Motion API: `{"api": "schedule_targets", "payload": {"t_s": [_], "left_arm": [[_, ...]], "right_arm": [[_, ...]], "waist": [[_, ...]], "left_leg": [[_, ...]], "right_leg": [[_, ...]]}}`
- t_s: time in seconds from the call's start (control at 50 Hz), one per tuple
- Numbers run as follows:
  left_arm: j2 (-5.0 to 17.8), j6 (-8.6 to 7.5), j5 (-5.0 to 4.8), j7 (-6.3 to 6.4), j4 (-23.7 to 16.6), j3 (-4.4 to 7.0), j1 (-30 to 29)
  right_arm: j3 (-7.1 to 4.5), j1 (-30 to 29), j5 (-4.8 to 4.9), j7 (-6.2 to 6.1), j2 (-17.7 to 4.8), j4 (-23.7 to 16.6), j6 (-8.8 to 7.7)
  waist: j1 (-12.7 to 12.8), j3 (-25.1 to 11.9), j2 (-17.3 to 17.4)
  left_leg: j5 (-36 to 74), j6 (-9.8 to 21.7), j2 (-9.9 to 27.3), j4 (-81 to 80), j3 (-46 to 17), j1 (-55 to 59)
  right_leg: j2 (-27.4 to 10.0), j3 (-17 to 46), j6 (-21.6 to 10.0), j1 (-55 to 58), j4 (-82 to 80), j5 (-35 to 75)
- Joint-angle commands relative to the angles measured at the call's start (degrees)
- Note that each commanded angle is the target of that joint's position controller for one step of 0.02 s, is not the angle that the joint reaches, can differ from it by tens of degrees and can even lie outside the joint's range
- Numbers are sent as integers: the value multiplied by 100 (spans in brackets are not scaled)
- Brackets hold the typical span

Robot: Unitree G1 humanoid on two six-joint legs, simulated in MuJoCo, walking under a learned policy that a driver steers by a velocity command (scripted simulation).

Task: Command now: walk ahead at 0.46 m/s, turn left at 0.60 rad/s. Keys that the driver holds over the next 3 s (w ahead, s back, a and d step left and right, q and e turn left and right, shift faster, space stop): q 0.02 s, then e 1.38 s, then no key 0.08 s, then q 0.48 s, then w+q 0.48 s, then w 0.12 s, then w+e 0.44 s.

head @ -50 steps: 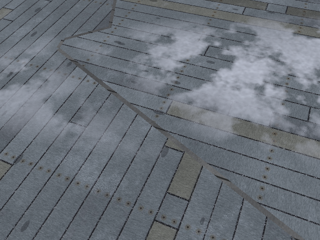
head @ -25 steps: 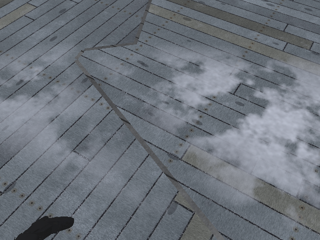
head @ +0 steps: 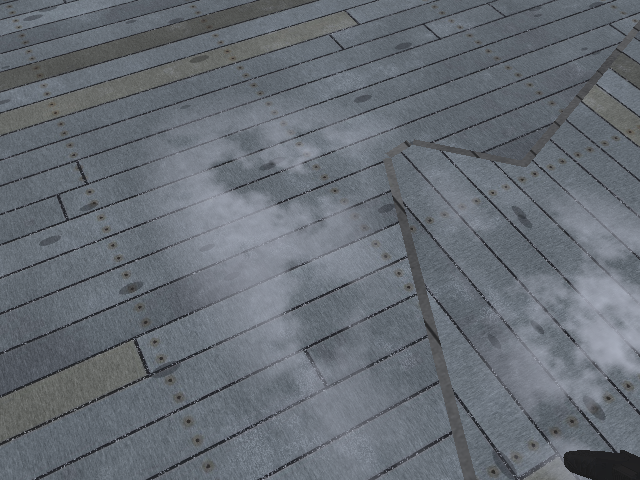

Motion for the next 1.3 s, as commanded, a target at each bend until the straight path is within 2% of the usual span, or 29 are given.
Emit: {"api": "schedule_targets", "payload": {"t_s": [0.02,0.06,0.08,0.1,0.12,0.14,0.16,0.2,0.28,0.4,0.56,0.6,0.62,0.64,0.66,0.68,0.72,0.78,0.88,0.98,1.02,1.04,1.06,1.08,1.1,1.12,1.16,1.2,1.3], "left_arm": [[1156,24,-100,33,-288,302,-260],[1148,86,-180,57,-223,266,-228],[918,42,-80,56,-250,154,-137],[92,-38,254,-63,-457,-161,564],[587,-97,25,-98,-146,-107,538],[927,-70,-230,-98,-283,14,-176],[795,-52,-213,-56,-391,-32,-468],[744,99,-58,36,-228,1,-344],[429,395,-14,151,-37,3,104],[352,489,0,62,-457,-10,-731],[363,637,-18,-174,-905,64,-1100],[482,601,1,-183,-861,141,-765],[1018,576,26,-87,-841,314,-430],[1719,557,142,3,-913,460,-287],[1294,469,200,-39,-945,334,-113],[1161,388,167,-58,-976,292,-367],[897,365,-29,13,-1037,245,-921],[935,456,18,108,-1127,244,-1078],[1088,547,8,175,-1169,307,-1092],[1042,620,6,139,-1218,286,-1257],[988,660,-47,161,-1271,257,-1438],[890,677,-57,181,-1282,225,-1399],[599,675,9,177,-1292,140,-1161],[565,627,-25,169,-1465,149,-1025],[1077,580,53,164,-1333,291,-886],[1275,599,-18,141,-1193,393,-815],[1033,710,1,163,-1043,368,-717],[759,735,-54,120,-1151,275,-893],[506,707,-38,33,-1476,123,-1336]], "right_arm": [[-139,-424,-38,69,-452,-580,-75],[-346,780,-124,11,-768,-303,-92],[-461,1537,-145,-104,-1073,-114,-71],[-448,1523,-242,-211,-1654,-130,-96],[-360,1831,-245,-203,-1325,-231,-107],[-270,1565,-247,-165,-1079,-132,-140],[-220,1223,-164,-158,-914,-15,-190],[-118,635,-172,-167,-607,53,-250],[-87,74,-341,-212,-484,271,-419],[-179,145,-273,-460,-739,578,-185],[-305,242,-59,-478,-1007,737,146],[-305,353,24,-500,-934,834,166],[-277,520,-95,-488,-792,832,120],[-159,226,-349,-458,-466,496,57],[-180,-94,-316,-414,-599,485,28],[-223,-165,-136,-380,-724,478,35],[-249,-149,-133,-460,-744,568,57],[-230,3,-132,-487,-619,621,84],[-181,-87,-110,-474,-540,630,98],[-220,-41,-77,-377,-652,611,13],[-252,280,-77,-325,-663,696,-66],[-298,461,-101,-322,-774,757,-89],[-388,609,-205,-362,-1183,733,-75],[-446,468,-366,-370,-1529,743,-35],[-352,259,-404,-379,-1187,570,-70],[-266,-38,-352,-416,-881,481,-74],[-206,-292,-172,-481,-689,437,-44],[-181,-93,-180,-556,-710,487,15],[-290,322,-198,-580,-1030,543,108]], "waist": [[-277,133,-613],[-998,-636,-541],[-1347,-1113,-227],[-706,-1998,1443],[-1192,-3285,742],[-1272,-2481,333],[-1055,-1677,185],[-611,-1037,154],[-213,-822,273],[-530,-555,272],[-611,-493,344],[-396,-651,178],[-366,-926,-624],[-414,-1029,-2127],[-71,-1692,-1379],[-167,-1457,-1009],[-418,-1018,-554],[-596,-1044,-774],[-487,-1046,-953],[-454,-872,-1207],[-668,-866,-1208],[-723,-867,-1060],[-592,-1001,-96],[-351,-720,1498],[-424,-692,1062],[-322,-578,683],[-329,-364,555],[-474,-287,612],[-825,-597,768]], "left_leg": [[-537,287,-277,-366,386,316],[-123,606,-806,-977,555,2283],[1134,802,-481,-1071,-15,3905],[3293,1846,1543,-717,-2659,6177],[3091,2341,2119,-1238,-3695,6089],[3448,2047,1809,-1337,-2583,5467],[3217,1722,1489,-1454,-1847,4670],[2891,1417,1141,-1920,-1135,3274],[2934,1375,969,-2487,-161,2183],[1671,1288,1057,-2676,300,2692],[1844,1040,1454,-1774,326,3526],[1810,550,1115,-900,704,3302],[933,77,604,267,1056,2526],[-2787,-530,-468,1939,1152,450],[-3836,-538,-602,2912,-67,118],[-3499,-466,-458,3175,-308,-99],[-2668,-435,-279,2647,-385,-308],[-2115,-569,-452,1928,-314,328],[-1736,-689,-606,699,-380,983],[-1718,-544,-716,-246,-430,1476],[-1097,-401,-729,-1317,-341,2042],[-522,-273,-500,-1866,-423,2547],[-100,132,634,-2137,-1436,3211],[859,1148,1682,-2372,-2892,3126],[877,1591,1989,-2385,-2959,2857],[666,1383,1626,-2305,-2292,2674],[220,997,1058,-2242,-1445,2733],[440,1014,855,-2287,-931,2811],[958,1186,1157,-2200,-576,3551]], "right_leg": [[-1543,341,-814,23,165,4052],[-1290,161,-608,-379,1884,5654],[-1028,128,-340,-1507,3198,4446],[-153,336,97,-3876,5464,-1693],[93,1690,115,-3792,6430,-2241],[-153,1841,66,-4100,6476,-1844],[-377,1697,31,-4264,5961,-1452],[-610,1686,103,-3603,5388,-852],[-499,1665,320,-2742,4676,-1],[-592,1442,295,-3119,3457,776],[-321,940,-69,-3006,2285,-21],[-81,873,-361,-2105,1103,1209],[-526,1730,-701,-1068,837,3332],[-1972,3866,-1924,56,964,5841],[-2229,4106,-2470,237,886,5778],[-1950,3575,-2253,104,865,5382],[-1432,3051,-1665,-268,824,4302],[-1147,2861,-1558,-764,712,4155],[-998,3072,-1485,-1185,721,3244],[-877,3713,-1357,-1438,813,2364],[-682,3840,-1140,-1558,1055,2151],[-464,3753,-905,-1831,1272,1614],[36,3191,-575,-2503,2283,201],[916,2192,-240,-3628,3383,-1805],[473,2279,-29,-3693,4680,-1850],[378,2236,29,-3642,5145,-1430],[285,2074,231,-3847,5526,-763],[227,1776,360,-3894,5359,-458],[-131,1422,452,-3596,3888,-495]]}}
